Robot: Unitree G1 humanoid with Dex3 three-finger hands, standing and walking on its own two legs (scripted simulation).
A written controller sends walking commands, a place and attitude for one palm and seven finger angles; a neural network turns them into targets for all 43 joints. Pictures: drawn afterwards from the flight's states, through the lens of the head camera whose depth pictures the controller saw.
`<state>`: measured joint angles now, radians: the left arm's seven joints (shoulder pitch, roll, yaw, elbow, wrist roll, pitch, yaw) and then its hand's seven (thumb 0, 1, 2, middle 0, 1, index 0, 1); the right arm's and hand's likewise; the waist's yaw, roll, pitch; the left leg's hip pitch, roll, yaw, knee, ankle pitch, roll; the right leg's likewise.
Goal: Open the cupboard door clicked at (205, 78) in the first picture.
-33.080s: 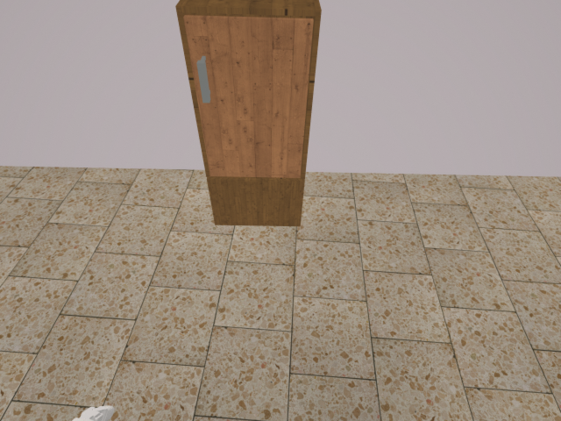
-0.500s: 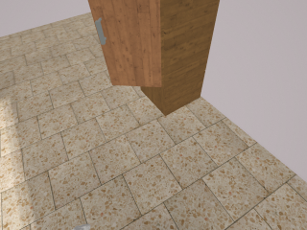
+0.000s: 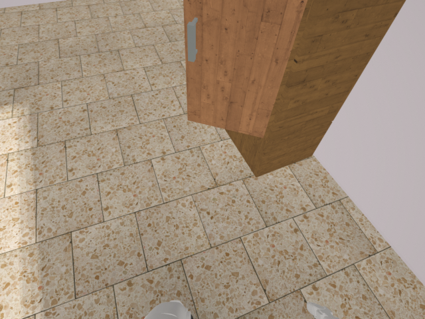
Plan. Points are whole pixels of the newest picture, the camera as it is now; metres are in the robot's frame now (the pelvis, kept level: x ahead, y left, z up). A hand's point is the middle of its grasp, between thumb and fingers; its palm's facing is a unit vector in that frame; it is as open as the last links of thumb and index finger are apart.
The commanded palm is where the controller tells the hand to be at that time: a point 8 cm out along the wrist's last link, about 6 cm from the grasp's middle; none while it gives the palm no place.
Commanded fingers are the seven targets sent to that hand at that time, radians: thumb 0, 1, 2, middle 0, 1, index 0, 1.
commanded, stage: take the last steps up to it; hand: left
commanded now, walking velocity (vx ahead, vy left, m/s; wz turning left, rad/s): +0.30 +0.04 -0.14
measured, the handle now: (193, 39) +0.93 +0.18 +0.00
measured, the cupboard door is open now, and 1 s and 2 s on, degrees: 50 50 50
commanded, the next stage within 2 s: come to a stop and stand still in 0.76 s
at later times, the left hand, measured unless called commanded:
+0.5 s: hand (164, 218) +0.34 +0.16 -0.14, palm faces -0.15 -0.97 -0.17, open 7.4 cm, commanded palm none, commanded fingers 0.00 0.90 0.90 -0.20 -0.30 -0.20 -0.30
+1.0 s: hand (142, 226) +0.33 +0.21 -0.17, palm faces +0.02 -0.99 -0.16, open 7.3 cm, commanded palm none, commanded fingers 0.00 0.90 0.90 -0.20 -0.30 -0.20 -0.30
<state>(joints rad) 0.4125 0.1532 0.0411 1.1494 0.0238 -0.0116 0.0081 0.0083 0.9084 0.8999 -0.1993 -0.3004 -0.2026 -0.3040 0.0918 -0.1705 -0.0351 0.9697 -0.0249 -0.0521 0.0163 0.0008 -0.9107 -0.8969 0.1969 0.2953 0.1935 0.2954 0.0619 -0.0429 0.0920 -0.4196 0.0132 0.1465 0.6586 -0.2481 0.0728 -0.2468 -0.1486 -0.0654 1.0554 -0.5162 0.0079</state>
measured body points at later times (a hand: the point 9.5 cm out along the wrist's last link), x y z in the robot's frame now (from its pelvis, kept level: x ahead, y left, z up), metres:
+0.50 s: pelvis +0.18 +0.01 +0.01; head +0.21 +0.00 +0.46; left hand +0.35 +0.21 -0.12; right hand +0.04 -0.18 -0.14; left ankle +0.06 +0.08 -0.72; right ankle +0.23 -0.10 -0.71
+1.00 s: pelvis +0.34 +0.04 +0.01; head +0.36 +0.06 +0.46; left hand +0.33 +0.27 -0.16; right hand +0.42 -0.21 -0.12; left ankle +0.38 +0.12 -0.72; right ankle +0.26 -0.09 -0.68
